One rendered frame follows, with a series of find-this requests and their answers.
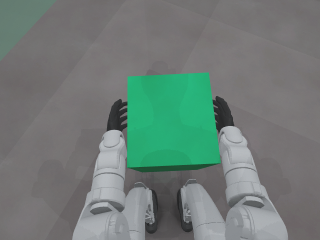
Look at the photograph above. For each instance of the right robot upper arm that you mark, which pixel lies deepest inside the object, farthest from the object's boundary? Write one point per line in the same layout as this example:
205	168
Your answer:
245	222

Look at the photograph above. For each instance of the robot right forearm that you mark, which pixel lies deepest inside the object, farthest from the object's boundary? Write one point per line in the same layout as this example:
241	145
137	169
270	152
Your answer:
240	173

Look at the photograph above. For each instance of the robot left forearm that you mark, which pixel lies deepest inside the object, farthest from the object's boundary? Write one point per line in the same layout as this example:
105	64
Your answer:
107	190

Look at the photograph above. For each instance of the left robot foot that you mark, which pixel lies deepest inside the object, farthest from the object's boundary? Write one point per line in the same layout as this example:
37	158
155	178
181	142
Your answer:
152	227

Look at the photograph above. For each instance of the left robot upper arm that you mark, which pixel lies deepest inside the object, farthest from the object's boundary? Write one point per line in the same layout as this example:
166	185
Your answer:
111	225

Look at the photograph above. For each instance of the carton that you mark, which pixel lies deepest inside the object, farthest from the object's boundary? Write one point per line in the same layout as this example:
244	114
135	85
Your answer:
171	123

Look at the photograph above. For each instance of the robot foot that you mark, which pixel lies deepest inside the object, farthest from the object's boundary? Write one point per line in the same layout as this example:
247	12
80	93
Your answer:
152	227
186	226

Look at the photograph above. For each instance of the right robot foot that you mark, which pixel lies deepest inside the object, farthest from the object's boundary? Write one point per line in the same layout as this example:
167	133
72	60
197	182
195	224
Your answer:
186	226

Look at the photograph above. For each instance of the left robot hand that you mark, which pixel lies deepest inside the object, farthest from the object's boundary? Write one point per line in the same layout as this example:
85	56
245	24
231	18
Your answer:
114	120

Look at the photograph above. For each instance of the right robot hand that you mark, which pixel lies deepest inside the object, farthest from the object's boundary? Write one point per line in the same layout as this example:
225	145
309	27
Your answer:
223	117

